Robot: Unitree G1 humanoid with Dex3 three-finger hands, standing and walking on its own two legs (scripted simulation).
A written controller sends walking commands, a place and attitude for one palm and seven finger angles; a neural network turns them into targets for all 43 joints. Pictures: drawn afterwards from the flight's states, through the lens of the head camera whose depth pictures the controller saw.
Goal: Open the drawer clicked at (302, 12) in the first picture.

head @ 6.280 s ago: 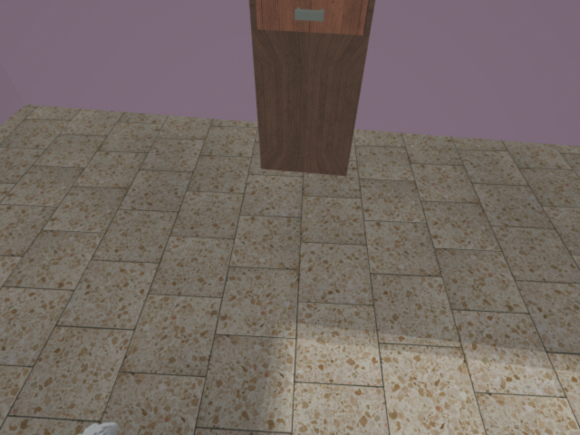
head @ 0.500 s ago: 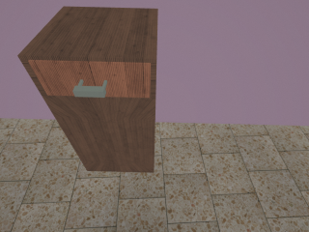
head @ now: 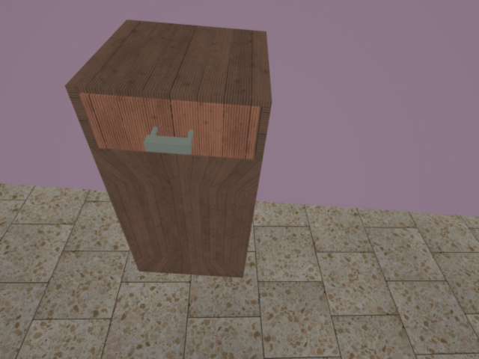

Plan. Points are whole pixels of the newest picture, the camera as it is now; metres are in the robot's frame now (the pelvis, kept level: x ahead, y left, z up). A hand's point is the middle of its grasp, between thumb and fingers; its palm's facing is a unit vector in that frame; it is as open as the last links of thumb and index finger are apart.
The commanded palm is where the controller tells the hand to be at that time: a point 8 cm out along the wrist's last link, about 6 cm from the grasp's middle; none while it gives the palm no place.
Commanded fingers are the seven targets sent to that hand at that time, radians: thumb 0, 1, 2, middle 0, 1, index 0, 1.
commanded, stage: shuffle to correct the standing spot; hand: left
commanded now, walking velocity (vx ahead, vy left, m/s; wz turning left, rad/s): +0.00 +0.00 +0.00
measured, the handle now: (170, 138) +0.58 +0.21 +0.03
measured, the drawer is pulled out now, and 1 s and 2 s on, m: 0.00 0.00 0.00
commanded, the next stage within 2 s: come to a stop and stand still in 0.34 s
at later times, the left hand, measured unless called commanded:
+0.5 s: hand out of the picture -0.04 +0.15 -0.19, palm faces +0.08 -0.99 -0.12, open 7.4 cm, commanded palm none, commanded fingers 0.00 0.90 0.90 -0.20 -0.30 -0.20 -0.30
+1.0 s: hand out of the picture +0.08 +0.16 -0.17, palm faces +0.05 -0.98 -0.21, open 7.3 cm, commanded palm none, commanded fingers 0.00 0.90 0.90 -0.20 -0.30 -0.20 -0.30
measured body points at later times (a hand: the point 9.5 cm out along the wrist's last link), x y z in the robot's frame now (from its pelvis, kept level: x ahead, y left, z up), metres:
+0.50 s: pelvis +0.04 +0.00 -0.01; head +0.03 +0.03 +0.44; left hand -0.04 +0.20 -0.18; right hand +0.04 -0.22 -0.15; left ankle +0.03 +0.09 -0.74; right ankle -0.01 -0.12 -0.73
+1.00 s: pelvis +0.03 -0.02 +0.00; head +0.04 -0.01 +0.45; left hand +0.08 +0.21 -0.15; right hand +0.03 -0.23 -0.16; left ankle +0.03 +0.09 -0.74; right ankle +0.07 -0.12 -0.74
